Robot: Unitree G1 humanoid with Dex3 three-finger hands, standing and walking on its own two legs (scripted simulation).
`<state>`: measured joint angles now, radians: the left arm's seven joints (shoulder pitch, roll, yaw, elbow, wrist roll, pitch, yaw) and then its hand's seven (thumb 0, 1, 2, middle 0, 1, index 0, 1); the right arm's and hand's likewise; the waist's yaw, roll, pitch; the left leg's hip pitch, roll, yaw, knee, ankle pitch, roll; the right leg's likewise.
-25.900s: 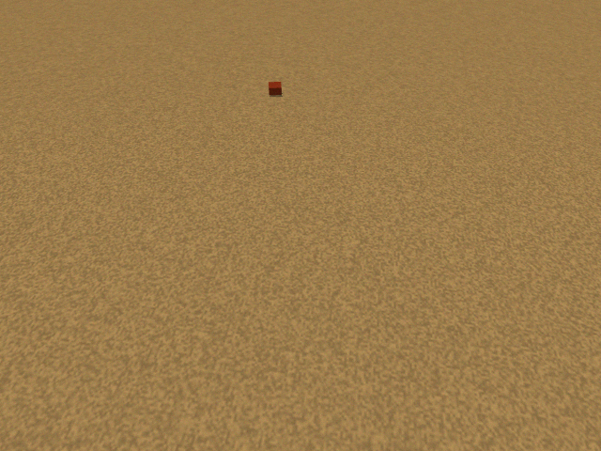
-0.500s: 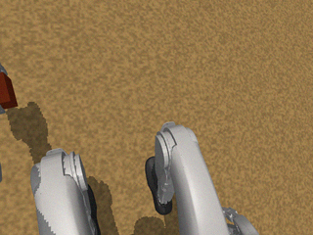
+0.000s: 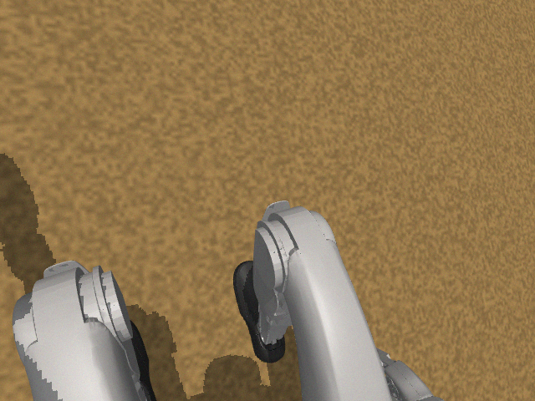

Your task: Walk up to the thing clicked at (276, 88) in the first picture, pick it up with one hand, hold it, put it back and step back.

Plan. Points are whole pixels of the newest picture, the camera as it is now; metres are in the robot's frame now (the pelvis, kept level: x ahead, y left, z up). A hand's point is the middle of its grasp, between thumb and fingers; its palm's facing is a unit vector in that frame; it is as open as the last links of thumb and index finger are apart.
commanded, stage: rest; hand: left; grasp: from above
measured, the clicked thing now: out of the picture +0.47 +0.31 -0.23
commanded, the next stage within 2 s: open in 1.48 s
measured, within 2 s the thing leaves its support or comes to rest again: neither
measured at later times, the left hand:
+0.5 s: hand out of the picture +0.47 +0.31 -0.24, palm faces -0.43 -0.14 -0.89, open 10.2 cm
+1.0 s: hand out of the picture +0.47 +0.30 -0.25, palm faces -0.44 -0.15 -0.89, open 10.2 cm
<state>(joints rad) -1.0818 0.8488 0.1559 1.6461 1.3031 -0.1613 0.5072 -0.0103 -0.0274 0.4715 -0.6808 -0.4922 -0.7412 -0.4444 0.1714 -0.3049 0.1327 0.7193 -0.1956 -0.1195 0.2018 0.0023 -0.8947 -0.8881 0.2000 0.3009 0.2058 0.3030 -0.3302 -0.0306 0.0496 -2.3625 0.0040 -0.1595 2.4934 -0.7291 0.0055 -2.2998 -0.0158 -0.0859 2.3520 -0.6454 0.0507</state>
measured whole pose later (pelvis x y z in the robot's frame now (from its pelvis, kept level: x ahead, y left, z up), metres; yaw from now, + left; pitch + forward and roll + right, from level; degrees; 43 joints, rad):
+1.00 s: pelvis +0.00 +0.00 -0.01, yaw -4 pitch +29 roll -14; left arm -1.11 1.02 0.19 1.78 1.31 -0.18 0.61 -0.01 -0.02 0.47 -0.67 -0.50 -0.73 -0.45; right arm 0.13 -0.35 0.26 0.67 -0.26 -0.22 0.27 0.00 -0.90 -0.89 0.20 0.30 0.21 0.30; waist -0.40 -0.11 0.16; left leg -2.35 0.01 -0.23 2.56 -0.74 0.01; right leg -2.27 0.01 -0.14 2.36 -0.62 0.06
